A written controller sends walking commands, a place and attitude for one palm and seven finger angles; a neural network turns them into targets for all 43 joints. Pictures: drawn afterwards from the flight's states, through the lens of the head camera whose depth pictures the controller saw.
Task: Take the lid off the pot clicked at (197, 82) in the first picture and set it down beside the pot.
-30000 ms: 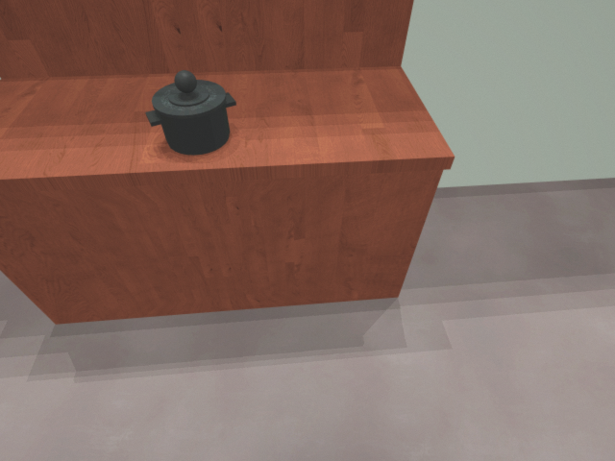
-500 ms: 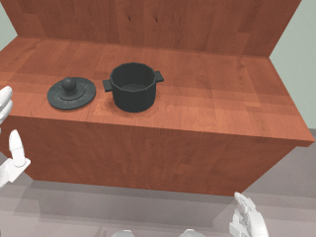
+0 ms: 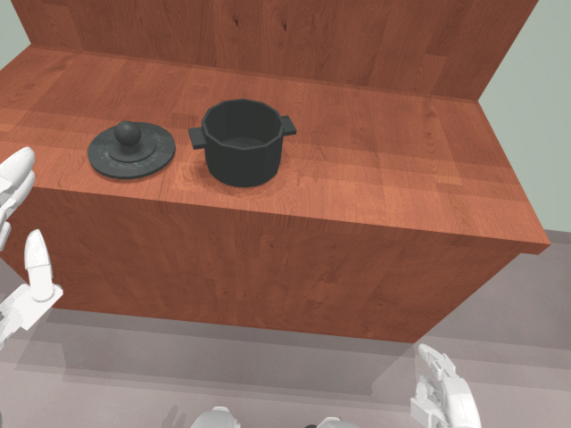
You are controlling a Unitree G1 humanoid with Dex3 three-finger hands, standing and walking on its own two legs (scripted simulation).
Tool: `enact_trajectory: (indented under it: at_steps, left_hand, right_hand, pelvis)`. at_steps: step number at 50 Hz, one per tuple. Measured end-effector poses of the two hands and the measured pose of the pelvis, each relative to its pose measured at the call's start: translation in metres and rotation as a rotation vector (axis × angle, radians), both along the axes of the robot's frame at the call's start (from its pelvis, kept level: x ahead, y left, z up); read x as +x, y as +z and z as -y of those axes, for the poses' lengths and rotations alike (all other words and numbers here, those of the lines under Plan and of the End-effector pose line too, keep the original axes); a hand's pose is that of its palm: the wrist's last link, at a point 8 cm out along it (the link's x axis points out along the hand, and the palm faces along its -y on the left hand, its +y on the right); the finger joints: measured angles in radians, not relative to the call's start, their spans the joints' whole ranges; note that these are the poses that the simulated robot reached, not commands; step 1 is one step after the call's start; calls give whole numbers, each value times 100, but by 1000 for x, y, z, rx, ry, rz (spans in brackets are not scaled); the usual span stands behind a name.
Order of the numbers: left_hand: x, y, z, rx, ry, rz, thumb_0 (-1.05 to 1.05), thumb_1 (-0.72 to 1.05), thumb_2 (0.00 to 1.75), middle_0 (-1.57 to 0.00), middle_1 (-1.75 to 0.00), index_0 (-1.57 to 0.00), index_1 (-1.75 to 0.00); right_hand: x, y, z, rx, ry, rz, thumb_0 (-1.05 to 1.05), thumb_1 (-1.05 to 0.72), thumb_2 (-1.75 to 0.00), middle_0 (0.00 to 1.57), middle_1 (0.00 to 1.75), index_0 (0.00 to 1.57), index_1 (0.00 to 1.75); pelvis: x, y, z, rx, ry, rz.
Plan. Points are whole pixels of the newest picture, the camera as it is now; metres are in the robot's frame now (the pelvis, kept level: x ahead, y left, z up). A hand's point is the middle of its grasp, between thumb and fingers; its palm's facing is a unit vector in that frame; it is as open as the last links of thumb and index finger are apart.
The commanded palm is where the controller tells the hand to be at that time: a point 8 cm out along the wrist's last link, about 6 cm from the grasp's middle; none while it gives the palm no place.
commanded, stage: step back with the hand held close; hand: left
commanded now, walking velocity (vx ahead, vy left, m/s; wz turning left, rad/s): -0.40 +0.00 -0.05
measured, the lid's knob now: (128, 133) +0.63 +0.34 +0.00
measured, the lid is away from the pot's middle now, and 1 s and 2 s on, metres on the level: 0.23 0.23 0.23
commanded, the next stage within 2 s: stop stepping back and stand still in 0.64 s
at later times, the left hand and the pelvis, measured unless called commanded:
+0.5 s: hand out of the picture +0.15 +0.25 +0.19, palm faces +0.37 -0.85 -0.37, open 7.4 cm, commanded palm +0.08 +0.29 +0.20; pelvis -0.05 +0.01 +0.00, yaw +0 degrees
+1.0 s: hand out of the picture +0.06 +0.22 +0.18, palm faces +0.17 -0.85 -0.50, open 7.4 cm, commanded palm +0.01 +0.28 +0.20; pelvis -0.14 +0.01 +0.00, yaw -5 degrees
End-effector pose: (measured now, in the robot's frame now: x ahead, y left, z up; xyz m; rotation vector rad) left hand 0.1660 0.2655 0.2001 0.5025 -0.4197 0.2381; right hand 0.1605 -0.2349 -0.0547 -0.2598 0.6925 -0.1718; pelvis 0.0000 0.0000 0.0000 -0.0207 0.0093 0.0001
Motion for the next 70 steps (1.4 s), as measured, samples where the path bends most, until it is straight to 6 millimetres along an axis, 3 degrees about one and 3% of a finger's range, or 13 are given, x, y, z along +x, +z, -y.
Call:
enact_trajectory:
  at_steps: [7,15,24,30,34,37,40,43,50,55,60,65,70]
  left_hand:
    - [-15,-1,-14,45,39,2,2,89,89,-21,-30,-21,-31]
    - [-35,-3,-8,-22,52,39,2,89,89,-21,-30,-21,-31]
    - [-51,0,-29,-31,44,31,2,89,89,-21,-30,-21,-31]
    - [-62,6,-12,-25,3,33,2,89,89,-21,-30,-20,-31]
    - [-67,8,2,-26,-67,23,2,89,89,-21,-30,-21,-31]
    - [-72,6,0,-36,-92,-5,2,89,89,-21,-30,-21,-31]
    - [-66,-19,-10,-31,-109,-93,1,89,89,-21,-30,-21,-31]
    - [-77,-27,-15,-19,-94,-155,2,89,89,-21,-30,-21,-31]
    - [-135,1,3,62,-114,-125,2,89,89,-21,-30,-21,-31]
    - [-151,7,-18,-5,-31,-20,2,88,89,-22,-30,-21,-31]
    - [-151,-13,-37,-72,35,-67,1,89,89,-21,-30,-21,-31]
    - [-163,-17,-26,-42,7,-140,2,89,89,-21,-30,-20,-31]
    - [-172,-7,-20,-36,-19,-116,2,89,89,-21,-30,-21,-31]
  right_hand:
    - [-14,-1,1,3,-23,41,2,-90,-89,21,30,21,30]
    - [-29,-7,0,-1,23,-3,2,-90,-89,21,30,20,30]
    - [-53,3,-15,8,-14,20,2,-90,-89,21,30,20,30]
    - [-68,4,-24,56,24,69,2,-90,-89,21,30,21,30]
    - [-89,5,-19,58,-3,36,2,-90,-89,21,30,21,30]
    - [-107,10,-12,36,-56,6,2,-90,-89,21,30,21,30]
    - [-123,2,-2,14,-81,6,2,-90,-89,21,30,21,30]
    - [-142,8,0,8,-126,30,2,-90,-89,21,30,20,30]
    - [-187,4,-1,28,-115,24,2,-90,-89,21,30,20,30]
    - [-211,-5,0,3,-132,-49,2,-90,-89,21,30,20,30]
    - [-221,-2,-11,16,-143,-8,2,-90,-89,20,30,20,30]
    - [-217,4,-25,58,-96,43,2,-90,-89,21,30,20,30]
    - [-211,3,-27,42,-53,5,2,-90,-89,21,30,21,30]
  pelvis:
    - [-11,-5,-1,-17,11,24]
    - [-24,-6,0,4,25,34]
    - [-45,-1,-12,-50,11,28]
    - [-65,2,-6,-45,-54,20]
    - [-79,7,-6,-23,-56,20]
    - [-86,11,-12,3,-73,8]
    - [-98,0,-21,-13,-67,-10]
    - [-116,1,-18,16,-95,10]
    - [-139,4,-13,-5,-86,53]
    - [-147,7,-23,2,-89,43]
    - [-162,8,-30,0,-85,66]
    - [-165,11,-25,10,-83,56]
    - [-169,13,-26,-7,-70,46]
